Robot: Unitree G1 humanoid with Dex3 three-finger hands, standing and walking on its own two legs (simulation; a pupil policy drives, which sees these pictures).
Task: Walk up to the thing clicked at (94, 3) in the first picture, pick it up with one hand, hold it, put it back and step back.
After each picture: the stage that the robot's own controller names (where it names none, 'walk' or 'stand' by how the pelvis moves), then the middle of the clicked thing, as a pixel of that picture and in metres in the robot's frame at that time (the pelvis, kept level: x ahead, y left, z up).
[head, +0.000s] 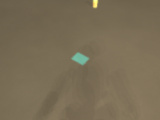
stand; (95, 3) +2.29 -0.21 -0.72
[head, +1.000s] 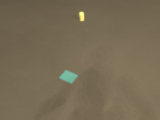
walk; (81, 16) +2.15 +0.13 -0.70
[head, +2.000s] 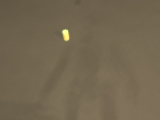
walk; (65, 35) +1.49 +0.31 -0.72
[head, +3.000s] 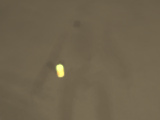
walk; (60, 70) +0.96 +0.26 -0.71
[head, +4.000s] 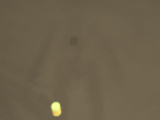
walk; (56, 109) +0.56 +0.19 -0.70
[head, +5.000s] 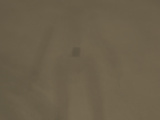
stand; out of the picture +0.34 +0.17 -0.70
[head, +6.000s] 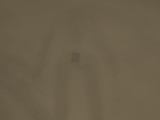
stand; out of the picture +0.30 +0.18 -0.72
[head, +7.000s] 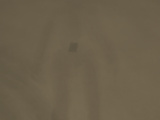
stand; out of the picture +0.35 +0.19 -0.71
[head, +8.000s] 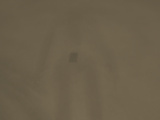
stand; out of the picture +0.34 +0.20 -0.73
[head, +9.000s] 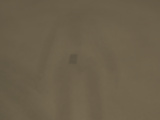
stand; out of the picture +0.32 +0.21 -0.73
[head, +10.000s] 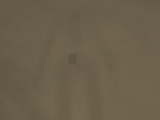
stand; out of the picture +0.32 +0.21 -0.73
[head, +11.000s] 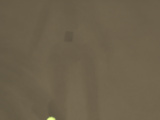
go down; out of the picture +0.35 +0.20 -0.69
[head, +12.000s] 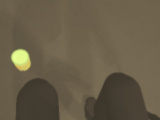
go down; (21, 60) +0.44 +0.21 -0.30
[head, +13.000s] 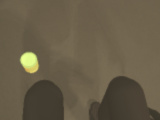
close in; (30, 63) +0.44 +0.20 -0.31
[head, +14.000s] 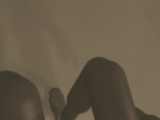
close in; out of the picture +0.43 +0.25 -0.23
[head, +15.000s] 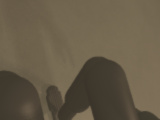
close; out of the picture +0.42 +0.26 -0.23
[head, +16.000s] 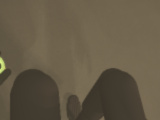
lift; out of the picture +0.34 +0.25 -0.19
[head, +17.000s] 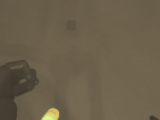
lift; (50, 118) +0.31 +0.16 -0.33
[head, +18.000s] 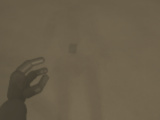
go down; out of the picture +0.08 +0.35 -0.70
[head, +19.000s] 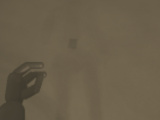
stand; out of the picture +0.14 +0.57 -0.70
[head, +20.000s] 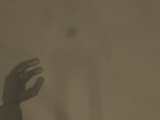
stand; out of the picture +0.21 +0.79 -0.66
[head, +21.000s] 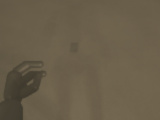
stand; out of the picture +0.26 +1.00 -0.70
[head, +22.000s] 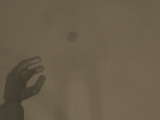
stand; out of the picture +0.33 +1.20 -0.67
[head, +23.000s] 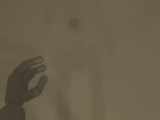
stand; out of the picture +0.39 +1.40 -0.63
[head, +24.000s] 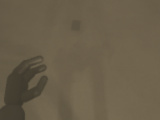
stand; out of the picture +0.45 +1.59 -0.63
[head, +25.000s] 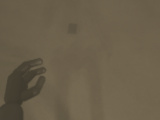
stand; out of the picture +0.49 +1.78 -0.65
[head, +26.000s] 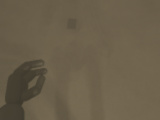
stand; out of the picture +0.55 +1.96 -0.63
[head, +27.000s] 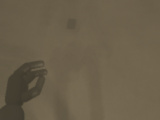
stand; out of the picture +0.60 +2.13 -0.63
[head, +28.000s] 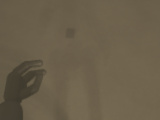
stand; out of the picture +0.63 +2.30 -0.67
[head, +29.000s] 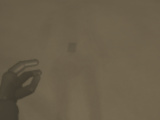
stand; out of the picture +0.69 +2.46 -0.69
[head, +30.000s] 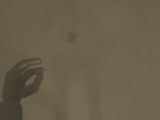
stand; out of the picture +0.76 +2.62 -0.67
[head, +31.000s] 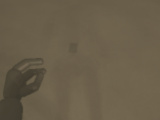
stand; out of the picture +0.80 +2.77 -0.69
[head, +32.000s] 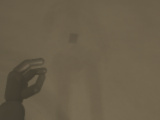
stand; out of the picture +0.84 +2.92 -0.68
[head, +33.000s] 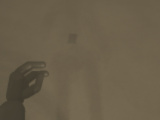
stand; out of the picture +0.89 +3.06 -0.68
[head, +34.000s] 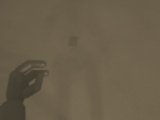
stand; out of the picture +0.93 +3.20 -0.69
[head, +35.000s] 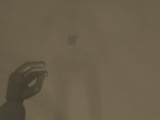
stand; out of the picture +0.97 +3.33 -0.68
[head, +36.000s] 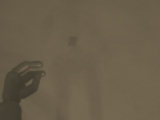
stand; out of the picture +1.02 +3.45 -0.68
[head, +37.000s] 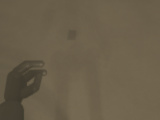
stand; out of the picture +1.07 +3.57 -0.67
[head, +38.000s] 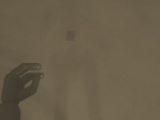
stand; out of the picture +1.11 +3.69 -0.67
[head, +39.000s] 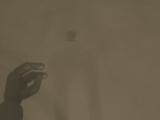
stand; out of the picture +1.13 +3.79 -0.67
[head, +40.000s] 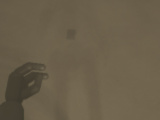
stand; out of the picture +1.16 +3.90 -0.67
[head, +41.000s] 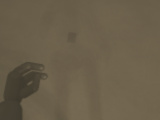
close; out of the picture +1.19 +4.00 -0.68
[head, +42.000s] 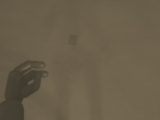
close; out of the picture +1.24 +4.10 -0.69
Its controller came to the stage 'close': yes
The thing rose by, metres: 0.46
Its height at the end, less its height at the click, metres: -0.02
